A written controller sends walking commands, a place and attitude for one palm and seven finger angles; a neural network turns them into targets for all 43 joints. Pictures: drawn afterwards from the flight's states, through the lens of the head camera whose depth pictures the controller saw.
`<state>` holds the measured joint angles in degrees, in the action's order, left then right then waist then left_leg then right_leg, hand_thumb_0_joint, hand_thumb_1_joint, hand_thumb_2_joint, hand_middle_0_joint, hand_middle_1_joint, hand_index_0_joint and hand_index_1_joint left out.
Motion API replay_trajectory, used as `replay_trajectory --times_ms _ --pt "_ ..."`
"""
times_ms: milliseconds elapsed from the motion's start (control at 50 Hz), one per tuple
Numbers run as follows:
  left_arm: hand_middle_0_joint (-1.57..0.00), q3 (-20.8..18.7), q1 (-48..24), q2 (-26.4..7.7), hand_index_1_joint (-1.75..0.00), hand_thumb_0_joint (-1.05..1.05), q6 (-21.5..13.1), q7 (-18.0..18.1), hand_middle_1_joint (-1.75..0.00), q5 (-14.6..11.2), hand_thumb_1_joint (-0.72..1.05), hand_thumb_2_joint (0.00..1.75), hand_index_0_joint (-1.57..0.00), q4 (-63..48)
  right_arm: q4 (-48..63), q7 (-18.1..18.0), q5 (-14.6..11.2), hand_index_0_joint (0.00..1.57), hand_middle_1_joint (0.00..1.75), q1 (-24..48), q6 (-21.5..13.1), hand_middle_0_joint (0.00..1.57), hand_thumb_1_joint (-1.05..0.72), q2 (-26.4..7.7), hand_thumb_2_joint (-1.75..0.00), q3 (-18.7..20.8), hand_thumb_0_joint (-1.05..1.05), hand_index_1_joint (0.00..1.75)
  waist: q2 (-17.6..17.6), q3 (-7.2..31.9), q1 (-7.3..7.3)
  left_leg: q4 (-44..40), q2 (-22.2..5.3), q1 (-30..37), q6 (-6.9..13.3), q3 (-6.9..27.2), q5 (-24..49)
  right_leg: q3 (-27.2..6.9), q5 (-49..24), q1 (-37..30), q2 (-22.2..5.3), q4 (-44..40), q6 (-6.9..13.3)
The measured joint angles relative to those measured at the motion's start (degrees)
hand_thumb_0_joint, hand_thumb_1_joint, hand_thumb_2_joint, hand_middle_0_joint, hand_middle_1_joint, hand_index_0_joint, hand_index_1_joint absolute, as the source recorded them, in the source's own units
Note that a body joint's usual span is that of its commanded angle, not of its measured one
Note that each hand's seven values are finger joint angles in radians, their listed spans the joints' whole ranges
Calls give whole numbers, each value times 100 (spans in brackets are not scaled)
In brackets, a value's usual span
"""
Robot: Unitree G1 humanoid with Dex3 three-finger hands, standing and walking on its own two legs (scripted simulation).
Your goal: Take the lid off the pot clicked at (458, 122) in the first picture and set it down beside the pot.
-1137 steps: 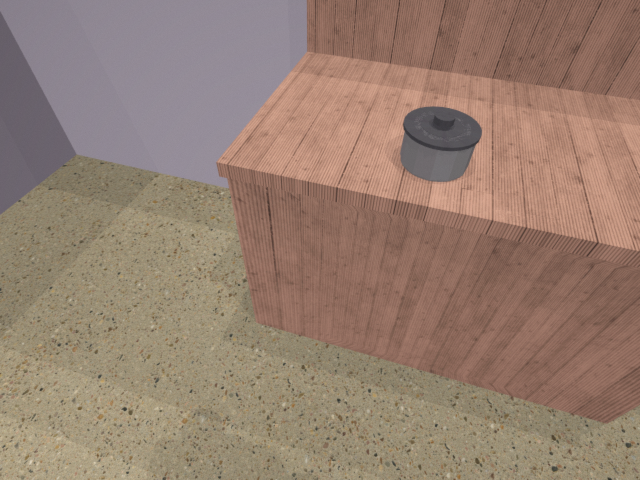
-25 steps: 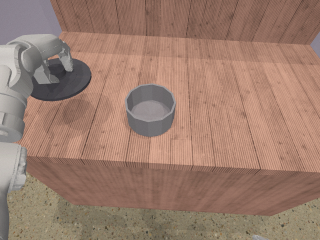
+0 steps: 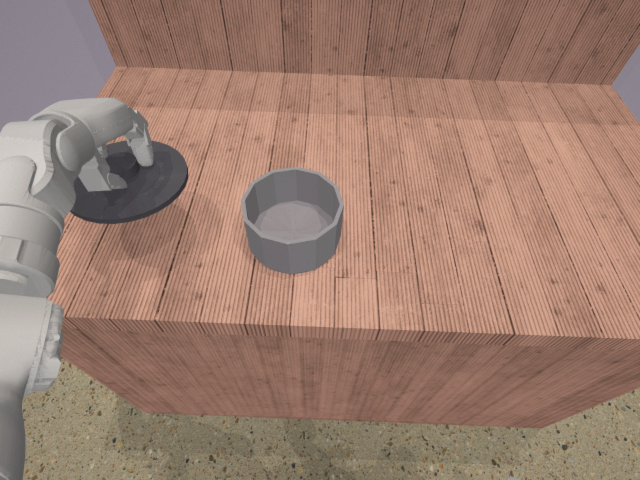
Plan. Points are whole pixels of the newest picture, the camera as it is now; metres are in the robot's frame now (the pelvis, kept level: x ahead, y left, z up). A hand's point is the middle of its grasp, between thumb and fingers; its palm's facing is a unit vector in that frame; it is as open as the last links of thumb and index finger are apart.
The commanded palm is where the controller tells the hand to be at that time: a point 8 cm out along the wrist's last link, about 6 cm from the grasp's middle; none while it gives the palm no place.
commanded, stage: lower the lid onto the table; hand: left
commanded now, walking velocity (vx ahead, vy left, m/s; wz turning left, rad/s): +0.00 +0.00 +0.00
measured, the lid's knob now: (121, 166) +0.48 +0.27 +0.11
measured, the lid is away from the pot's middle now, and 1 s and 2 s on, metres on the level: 0.22 0.24 0.24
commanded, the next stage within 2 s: open the fingers wide in 1.48 s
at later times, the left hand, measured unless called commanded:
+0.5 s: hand (113, 188) +0.45 +0.27 +0.10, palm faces -0.43 -0.06 -0.90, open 7.1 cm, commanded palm +0.47 +0.28 +0.17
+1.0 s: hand (115, 209) +0.45 +0.28 +0.07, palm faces -0.48 -0.07 -0.87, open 7.1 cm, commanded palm +0.48 +0.28 +0.13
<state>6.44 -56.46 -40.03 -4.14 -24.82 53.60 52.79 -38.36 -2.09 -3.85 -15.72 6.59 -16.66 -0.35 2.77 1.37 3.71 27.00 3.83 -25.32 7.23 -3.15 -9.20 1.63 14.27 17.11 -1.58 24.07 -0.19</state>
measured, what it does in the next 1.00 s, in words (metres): stands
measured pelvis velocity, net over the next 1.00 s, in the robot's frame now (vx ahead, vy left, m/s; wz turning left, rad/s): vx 0.01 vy -0.02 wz -0.02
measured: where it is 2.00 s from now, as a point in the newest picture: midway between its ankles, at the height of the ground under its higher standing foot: outside the picture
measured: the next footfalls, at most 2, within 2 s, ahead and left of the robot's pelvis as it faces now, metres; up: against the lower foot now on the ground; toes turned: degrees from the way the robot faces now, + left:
none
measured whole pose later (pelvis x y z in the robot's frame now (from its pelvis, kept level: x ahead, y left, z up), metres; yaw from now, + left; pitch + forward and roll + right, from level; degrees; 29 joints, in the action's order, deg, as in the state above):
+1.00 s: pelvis +0.01 -0.02 -0.01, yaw -1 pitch +11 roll -3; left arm 2.1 -50.3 -44.9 -11.8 -22.4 54.6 58.2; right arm -39.6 -4.8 -5.0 -16.4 8.8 -17.5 -0.1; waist 1.8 2.1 4.7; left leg 34.5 1.2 -32.3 5.6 -2.8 -13.5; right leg 1.5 17.2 23.4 0.8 29.4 -1.1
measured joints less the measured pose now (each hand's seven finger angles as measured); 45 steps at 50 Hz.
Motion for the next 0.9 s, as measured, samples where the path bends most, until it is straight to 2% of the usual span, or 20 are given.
replay_trajectory --times_ms 100,240,300,380,560,660,740,900 --pt "-77 107 -43 -70 -89 -5 16 7 -94 60 31 73 -68 308 -33 -39 -33 20 30 -43 19 20 -90 3 -90 -13 1 30 -62 0 14 62 -36 -38 -31 -7 -40 -15 31 45 31 62 -27" --pt "-77 -70 178 -214 -88 -5 -265 64 -94 44 31 73 -68 177 -69 -127 -19 20 30 -151 9 20 -90 -54 -90 26 1 30 -85 -15 34 133 -80 -82 -70 16 -91 -2 43 58 76 66 -44" --pt "-77 -59 144 -244 -88 -5 -289 82 -94 2 31 73 -68 354 -118 -133 -41 20 30 -154 27 20 -90 -82 -90 23 1 30 -97 -6 41 181 -99 -118 -84 15 -126 -7 68 91 93 99 -54" --pt "-77 -61 186 -274 -88 -5 -314 101 -95 69 31 73 -68 386 -125 -147 -54 20 30 -160 38 20 -90 -110 -90 35 1 30 -92 -26 53 235 -120 -182 -102 16 -158 -9 94 155 112 148 -48" --pt "-77 -368 329 -377 -88 -4 -526 211 -95 32 31 73 -68 586 -135 -189 -70 20 30 -114 76 20 -90 -85 -90 -4 1 30 -99 22 111 345 -180 -295 -138 -10 -250 -48 145 268 161 218 -102" --pt "-77 -425 408 -486 -88 -4 -541 246 -95 185 32 73 -68 585 -86 -202 -72 20 30 -121 97 20 -90 -67 -90 5 1 30 -109 29 138 441 -219 -408 -164 -8 -305 -50 180 370 198 284 -84" --pt "-76 -639 581 -560 -88 -4 -676 243 -95 122 32 73 -68 540 -77 -223 -68 20 30 -117 155 20 -90 -78 -90 12 1 30 -93 53 148 517 -241 -471 -169 -8 -353 -53 209 420 218 326 -94" --pt "-76 -486 607 -549 -88 -4 -697 220 -95 104 32 73 -68 586 -111 -237 -103 20 30 -88 236 20 -90 -98 -90 31 1 30 -81 76 99 672 -256 -613 -172 27 -415 -17 269 537 235 452 -86"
